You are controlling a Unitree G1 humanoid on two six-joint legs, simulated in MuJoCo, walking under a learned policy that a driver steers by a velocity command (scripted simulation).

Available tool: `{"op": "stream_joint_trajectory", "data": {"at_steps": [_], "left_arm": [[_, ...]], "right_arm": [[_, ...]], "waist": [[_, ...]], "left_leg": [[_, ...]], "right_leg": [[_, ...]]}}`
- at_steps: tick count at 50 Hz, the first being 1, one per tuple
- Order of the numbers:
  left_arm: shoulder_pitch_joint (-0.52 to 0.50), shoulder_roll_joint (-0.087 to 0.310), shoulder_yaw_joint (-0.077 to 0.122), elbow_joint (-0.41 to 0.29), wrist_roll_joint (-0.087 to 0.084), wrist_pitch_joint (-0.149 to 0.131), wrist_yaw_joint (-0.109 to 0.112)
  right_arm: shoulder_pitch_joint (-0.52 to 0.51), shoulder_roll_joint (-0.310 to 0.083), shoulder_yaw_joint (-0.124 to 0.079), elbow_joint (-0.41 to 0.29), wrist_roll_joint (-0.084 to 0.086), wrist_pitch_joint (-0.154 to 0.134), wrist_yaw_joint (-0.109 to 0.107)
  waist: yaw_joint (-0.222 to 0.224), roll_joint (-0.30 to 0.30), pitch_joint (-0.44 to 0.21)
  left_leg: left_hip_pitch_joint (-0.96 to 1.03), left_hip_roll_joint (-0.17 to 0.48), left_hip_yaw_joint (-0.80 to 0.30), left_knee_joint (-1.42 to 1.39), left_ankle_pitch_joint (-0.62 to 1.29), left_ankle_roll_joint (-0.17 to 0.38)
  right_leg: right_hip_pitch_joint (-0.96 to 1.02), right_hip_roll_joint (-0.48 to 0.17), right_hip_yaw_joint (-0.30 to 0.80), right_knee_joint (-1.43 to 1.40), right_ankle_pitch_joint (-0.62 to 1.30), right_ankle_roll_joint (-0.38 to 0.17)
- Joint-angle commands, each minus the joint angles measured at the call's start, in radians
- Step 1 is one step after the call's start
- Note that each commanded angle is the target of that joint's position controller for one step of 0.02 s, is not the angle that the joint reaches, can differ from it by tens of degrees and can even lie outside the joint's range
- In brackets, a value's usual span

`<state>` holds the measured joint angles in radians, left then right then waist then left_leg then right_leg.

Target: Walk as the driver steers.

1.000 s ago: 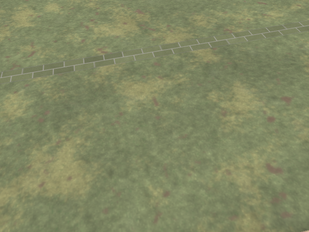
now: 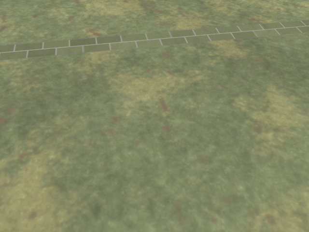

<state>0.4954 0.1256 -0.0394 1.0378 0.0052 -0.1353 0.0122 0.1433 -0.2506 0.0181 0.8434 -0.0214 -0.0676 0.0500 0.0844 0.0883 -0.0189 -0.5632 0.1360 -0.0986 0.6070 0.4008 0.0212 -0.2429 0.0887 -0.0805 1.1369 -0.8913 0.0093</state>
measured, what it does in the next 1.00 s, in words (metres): goes down: left foot 0.21 m lower, then right foot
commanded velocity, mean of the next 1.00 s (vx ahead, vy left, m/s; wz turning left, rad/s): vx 0.31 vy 0.00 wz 0.00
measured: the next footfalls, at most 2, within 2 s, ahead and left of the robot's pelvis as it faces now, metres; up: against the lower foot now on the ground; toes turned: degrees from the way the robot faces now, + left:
left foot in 0.06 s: +0.20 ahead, +0.14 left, -0.21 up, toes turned +1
right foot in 0.46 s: +0.48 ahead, -0.09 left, -0.21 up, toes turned -2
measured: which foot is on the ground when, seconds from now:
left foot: up 0.00-0.04, down 0.06-0.50, up 0.52-0.82, down 0.84-1.00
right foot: down 0.00-0.06, up 0.08-0.44, down 0.46-1.00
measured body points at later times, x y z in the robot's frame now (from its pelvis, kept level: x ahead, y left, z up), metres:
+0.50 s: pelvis +0.31 +0.01 -0.11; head +0.34 +0.01 +0.34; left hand +0.57 +0.22 -0.18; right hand +0.28 -0.24 -0.25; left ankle +0.16 +0.14 -0.81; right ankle +0.44 -0.08 -0.83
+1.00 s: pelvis +0.45 +0.03 -0.09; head +0.47 +0.04 +0.36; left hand +0.54 +0.27 -0.24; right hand +0.57 -0.21 -0.22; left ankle +0.49 +0.15 -0.83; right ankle +0.44 -0.09 -0.83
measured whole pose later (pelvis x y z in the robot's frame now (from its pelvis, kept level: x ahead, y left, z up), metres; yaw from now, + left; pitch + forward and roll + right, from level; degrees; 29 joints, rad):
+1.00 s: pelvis +0.45 +0.03 -0.09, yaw -1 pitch +2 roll -1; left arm 0.16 0.19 0.05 1.01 0.00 -0.03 0.04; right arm 0.13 -0.17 -0.06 0.94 0.00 -0.01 -0.04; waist 0.01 -0.01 0.00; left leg -0.34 0.01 -0.03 0.51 -0.20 0.00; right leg -0.25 0.01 -0.03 0.50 -0.28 -0.01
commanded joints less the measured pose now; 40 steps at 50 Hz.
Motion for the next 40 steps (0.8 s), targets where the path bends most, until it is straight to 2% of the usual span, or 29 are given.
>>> {"op": "stream_joint_trajectory", "data": {"at_steps": [1,2,3,4,5,6,7,8,9,10,11,12,13,15,16,18,21,23,24,25,26,27,28,29,30,31,34,37,40], "left_arm": [[-0.006,0.203,0.075,-0.003,-0.076,0.070,0.082],[0.037,0.170,0.078,0.028,-0.041,0.081,0.071],[0.059,0.119,0.081,0.043,-0.024,0.067,0.056],[0.146,0.025,0.060,0.046,-0.046,0.042,0.016],[0.066,0.097,0.064,-0.026,-0.088,0.012,0.008],[-0.093,0.119,0.068,-0.103,-0.100,0.002,0.008],[-0.208,0.082,0.056,-0.164,-0.118,0.004,0.024],[-0.274,0.076,0.056,-0.183,-0.109,0.025,0.042],[-0.328,0.086,0.064,-0.203,-0.103,0.047,0.045],[-0.361,0.080,0.068,-0.217,-0.071,0.060,0.040],[-0.324,0.071,0.073,-0.225,-0.038,0.064,0.039],[-0.314,0.078,0.083,-0.224,-0.004,0.060,0.038],[-0.328,0.075,0.082,-0.231,0.006,0.051,0.032],[-0.411,0.082,0.078,-0.254,-0.019,0.047,0.017],[-0.466,0.089,0.077,-0.269,-0.024,0.048,0.008],[-0.551,0.096,0.076,-0.287,-0.035,0.056,-0.007],[-0.643,0.114,0.081,-0.313,-0.029,0.040,-0.029],[-0.501,0.150,0.102,-0.266,-0.005,0.029,-0.034],[-0.303,0.220,0.127,-0.211,0.009,0.025,-0.034],[-0.107,0.303,0.146,-0.164,0.018,0.029,-0.034],[-0.026,0.283,0.141,-0.147,0.002,0.044,-0.030],[-0.130,0.269,0.135,-0.170,-0.003,0.050,-0.024],[-0.268,0.230,0.123,-0.205,-0.001,0.055,-0.016],[-0.353,0.182,0.109,-0.214,0.000,0.056,-0.012],[-0.403,0.152,0.101,-0.215,0.003,0.052,-0.012],[-0.435,0.132,0.096,-0.211,0.013,0.049,-0.015],[-0.447,0.169,0.105,-0.185,0.018,0.050,-0.005],[-0.400,0.191,0.109,-0.151,0.000,0.063,0.010],[-0.408,0.175,0.102,-0.127,-0.013,0.071,0.014]], "right_arm": [[-0.028,-0.052,-0.028,-0.049,0.117,0.003,-0.012],[0.129,-0.077,-0.055,0.018,0.085,0.004,-0.002],[0.380,-0.125,-0.086,0.107,0.066,0.014,-0.001],[0.551,-0.156,-0.092,0.157,0.037,0.016,-0.001],[0.571,-0.189,-0.114,0.166,0.057,0.029,-0.008],[0.574,-0.182,-0.116,0.158,0.062,0.042,-0.015],[0.483,-0.189,-0.117,0.167,0.037,0.050,-0.033],[0.336,-0.131,-0.094,0.130,0.012,0.045,-0.048],[0.232,-0.059,-0.064,0.115,-0.011,0.016,-0.052],[0.092,-0.011,-0.039,0.079,-0.012,-0.003,-0.052],[0.021,-0.030,-0.040,0.063,-0.010,-0.001,-0.060],[0.021,-0.059,-0.049,0.061,-0.008,-0.006,-0.072],[0.051,-0.077,-0.056,0.071,0.010,-0.010,-0.086],[0.128,-0.100,-0.071,0.092,0.051,-0.016,-0.093],[0.146,-0.114,-0.084,0.096,0.060,-0.019,-0.094],[0.223,-0.100,-0.098,0.120,0.058,-0.008,-0.090],[0.320,-0.072,-0.103,0.151,0.055,0.015,-0.083],[0.300,-0.073,-0.103,0.139,0.045,0.024,-0.077],[0.244,-0.069,-0.102,0.112,0.031,0.018,-0.075],[0.337,0.031,-0.065,0.116,0.025,-0.003,-0.056],[0.352,-0.004,-0.069,0.127,0.031,-0.022,-0.038],[0.289,-0.068,-0.093,0.110,0.054,-0.020,-0.039],[0.185,-0.069,-0.092,0.069,0.062,-0.006,-0.056],[0.139,-0.056,-0.094,0.057,0.050,0.007,-0.071],[0.148,-0.054,-0.101,0.054,0.035,0.020,-0.084],[0.177,-0.030,-0.101,0.063,0.027,0.030,-0.090],[0.163,0.038,-0.084,0.058,0.028,0.029,-0.097],[0.114,0.007,-0.086,0.056,0.031,0.038,-0.094],[0.086,-0.001,-0.090,0.058,0.022,0.055,-0.091]], "waist": [[-0.009,-0.056,0.176],[-0.055,-0.017,0.055],[-0.148,0.087,-0.035],[-0.182,0.243,-0.233],[-0.243,0.239,-0.339],[-0.287,0.219,-0.328],[-0.227,0.044,-0.275],[-0.163,-0.071,-0.160],[-0.104,-0.121,-0.054],[-0.044,-0.147,0.058],[0.001,-0.093,0.102],[-0.004,-0.014,0.067],[-0.016,0.027,0.023],[-0.053,0.015,-0.011],[-0.071,-0.014,0.018],[-0.116,-0.048,0.067],[-0.158,-0.051,0.096],[-0.084,-0.036,-0.012],[0.001,-0.055,-0.133],[0.037,-0.251,-0.357],[0.053,-0.302,-0.505],[0.030,-0.240,-0.388],[-0.008,-0.190,-0.264],[-0.046,-0.132,-0.177],[-0.090,-0.131,-0.145],[-0.123,-0.137,-0.133],[-0.147,-0.180,-0.142],[-0.131,-0.186,-0.176],[-0.147,-0.180,-0.131]], "left_leg": [[0.078,0.035,-0.029,-0.414,0.085,0.021],[0.302,0.000,0.045,-0.429,0.171,0.051],[0.633,0.023,0.071,-0.305,0.423,0.092],[1.153,0.137,0.028,0.139,0.517,0.186],[1.196,0.220,-0.123,0.183,0.242,0.247],[1.174,0.280,-0.276,0.020,-0.217,0.301],[0.979,0.329,-0.457,-0.185,-0.736,0.317],[0.753,0.336,-0.544,-0.293,-0.852,0.330],[0.539,0.332,-0.535,-0.272,-0.804,0.285],[0.272,0.264,-0.410,-0.279,-0.669,0.241],[0.055,0.145,-0.219,-0.330,-0.656,0.197],[-0.010,0.067,-0.110,-0.354,-0.581,0.186],[-0.007,0.034,-0.046,-0.350,-0.496,0.179],[0.087,0.040,-0.025,-0.369,-0.436,0.198],[0.156,0.066,-0.053,-0.374,-0.425,0.204],[0.339,0.113,-0.092,-0.355,-0.423,0.207],[0.527,0.116,-0.096,-0.275,-0.304,0.178],[0.508,0.025,-0.015,-0.095,0.033,0.125],[0.357,-0.049,0.050,0.118,0.026,0.076],[-0.046,-0.169,0.092,0.560,-0.481,-0.009],[-0.123,-0.232,-0.053,0.734,-1.017,-0.022],[-0.205,-0.186,-0.090,0.791,-0.987,-0.019],[-0.232,-0.129,-0.035,0.735,-0.908,-0.020],[-0.196,-0.096,-0.004,0.657,-0.854,-0.029],[-0.107,-0.060,0.004,0.561,-0.812,-0.034],[0.004,-0.056,0.017,0.484,-0.783,-0.037],[0.162,-0.088,0.061,0.205,-0.687,-0.052],[0.234,-0.100,0.062,0.077,-0.542,-0.057],[0.336,-0.109,0.075,-0.064,-0.454,-0.028]], "right_leg": [[-0.046,-0.214,0.338,0.005,0.685,-0.156],[-0.069,-0.175,0.289,0.199,0.730,-0.157],[-0.284,-0.083,0.226,0.516,0.518,-0.114],[-0.768,0.051,0.205,1.018,-0.095,-0.068],[-0.961,-0.024,0.231,1.167,-0.012,-0.047],[-1.130,-0.052,0.203,1.164,0.093,-0.058],[-1.124,-0.134,0.156,0.945,0.297,-0.058],[-1.074,-0.172,0.107,0.895,0.383,-0.043],[-1.022,-0.205,0.190,0.690,0.542,-0.057],[-0.902,-0.230,0.207,0.504,0.632,-0.034],[-0.699,-0.226,0.181,0.233,0.708,-0.020],[-0.535,-0.202,0.147,0.056,0.831,-0.002],[-0.408,-0.199,0.132,-0.104,0.942,0.007],[-0.304,-0.161,0.101,-0.328,1.036,0.022],[-0.323,-0.157,0.105,-0.404,1.019,0.019],[-0.433,-0.156,0.101,-0.494,0.934,-0.008],[-0.475,-0.122,0.062,-0.606,0.848,-0.065],[-0.190,-0.058,0.017,-0.650,0.948,-0.110],[0.116,-0.128,0.101,-0.573,1.315,-0.158],[0.633,-0.418,0.411,-0.540,1.557,-0.345],[0.690,-0.507,0.667,-0.649,1.486,-0.402],[0.587,-0.478,0.562,-0.672,1.365,-0.357],[0.424,-0.433,0.442,-0.701,1.351,-0.321],[0.261,-0.390,0.365,-0.745,1.344,-0.299],[0.138,-0.353,0.311,-0.773,1.348,-0.276],[0.027,-0.320,0.256,-0.789,1.380,-0.264],[-0.063,-0.279,0.149,-0.806,1.492,-0.255],[-0.029,-0.291,0.151,-0.809,1.383,-0.242],[-0.084,-0.271,0.157,-0.811,1.081,-0.197]]}}
Over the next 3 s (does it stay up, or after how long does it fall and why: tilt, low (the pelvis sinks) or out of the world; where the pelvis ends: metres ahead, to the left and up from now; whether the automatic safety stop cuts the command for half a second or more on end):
stays up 1.12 0.07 -0.09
